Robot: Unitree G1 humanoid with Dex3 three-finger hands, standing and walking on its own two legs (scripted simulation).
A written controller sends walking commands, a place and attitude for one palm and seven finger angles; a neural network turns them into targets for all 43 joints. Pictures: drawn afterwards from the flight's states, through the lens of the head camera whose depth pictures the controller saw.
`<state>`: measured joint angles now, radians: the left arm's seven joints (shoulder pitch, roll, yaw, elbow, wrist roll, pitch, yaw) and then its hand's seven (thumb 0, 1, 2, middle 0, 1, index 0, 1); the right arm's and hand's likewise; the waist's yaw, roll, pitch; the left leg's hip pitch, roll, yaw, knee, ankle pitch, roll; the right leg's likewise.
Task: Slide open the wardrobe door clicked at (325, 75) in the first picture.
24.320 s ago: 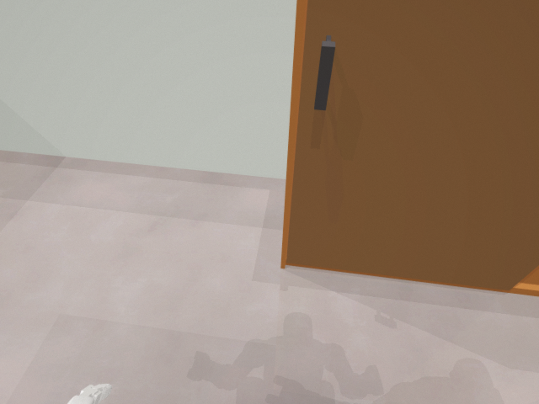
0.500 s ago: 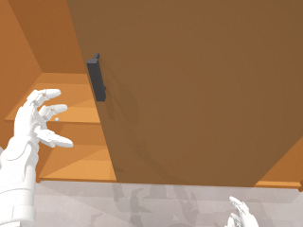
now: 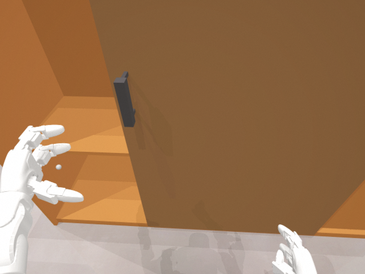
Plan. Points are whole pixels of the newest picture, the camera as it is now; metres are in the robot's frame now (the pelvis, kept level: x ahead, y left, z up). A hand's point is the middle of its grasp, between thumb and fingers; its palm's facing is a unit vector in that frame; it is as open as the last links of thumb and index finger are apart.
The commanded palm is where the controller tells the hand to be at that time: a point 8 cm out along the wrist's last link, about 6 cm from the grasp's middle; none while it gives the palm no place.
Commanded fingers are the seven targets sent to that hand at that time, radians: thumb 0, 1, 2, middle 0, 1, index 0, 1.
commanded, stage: draw the hand back to the body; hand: left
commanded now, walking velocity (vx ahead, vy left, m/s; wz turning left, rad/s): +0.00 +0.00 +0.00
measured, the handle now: (127, 99) +0.52 +0.22 +0.14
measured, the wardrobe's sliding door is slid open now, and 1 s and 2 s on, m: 0.54 0.54 0.54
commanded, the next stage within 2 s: step back with the hand held close in 1.00 s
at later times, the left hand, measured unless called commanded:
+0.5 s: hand (45, 175) +0.23 +0.28 +0.16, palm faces +0.43 -0.84 -0.34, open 10.0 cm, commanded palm +0.18 +0.31 +0.18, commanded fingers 0.00 0.72 0.81 -0.21 -0.41 -0.21 -0.41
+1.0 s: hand (38, 181) +0.21 +0.28 +0.17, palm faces +0.46 -0.81 -0.35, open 7.4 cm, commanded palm +0.16 +0.31 +0.18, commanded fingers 0.00 0.90 0.90 -0.20 -0.30 -0.20 -0.30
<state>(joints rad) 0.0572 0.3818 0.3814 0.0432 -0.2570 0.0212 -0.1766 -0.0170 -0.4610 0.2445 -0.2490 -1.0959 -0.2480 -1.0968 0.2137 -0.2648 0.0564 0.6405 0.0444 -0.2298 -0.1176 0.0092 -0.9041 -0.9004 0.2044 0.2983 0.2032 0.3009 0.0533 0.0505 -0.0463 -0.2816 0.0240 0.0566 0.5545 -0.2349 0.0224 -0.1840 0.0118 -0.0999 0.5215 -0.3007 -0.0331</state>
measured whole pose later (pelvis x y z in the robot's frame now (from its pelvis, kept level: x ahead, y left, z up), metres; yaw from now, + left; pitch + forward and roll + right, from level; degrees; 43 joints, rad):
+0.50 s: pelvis +0.02 +0.02 +0.01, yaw -2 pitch -5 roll +0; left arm 0.39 0.34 0.32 -0.30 -0.08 -0.08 0.10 0.00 0.37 0.65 -0.22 -0.61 -0.22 -0.61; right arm 0.21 -0.23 0.04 0.66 -0.01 -0.12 -0.07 0.01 -0.90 -0.90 0.21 0.30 0.20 0.30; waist 0.07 0.04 -0.01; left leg -0.12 -0.01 0.10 0.40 -0.20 0.05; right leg -0.04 -0.01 -0.06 0.38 -0.26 0.00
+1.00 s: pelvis +0.02 +0.01 +0.01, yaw -1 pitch -5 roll +0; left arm 0.45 0.34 0.33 -0.39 -0.08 -0.07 0.11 0.01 0.89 0.90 -0.21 -0.30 -0.21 -0.30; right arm 0.20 -0.22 0.03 0.66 -0.01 -0.11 -0.07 0.01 -0.90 -0.90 0.21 0.30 0.20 0.30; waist 0.08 0.05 0.00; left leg -0.11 0.00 0.08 0.40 -0.20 0.04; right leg -0.02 -0.01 -0.07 0.37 -0.26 -0.01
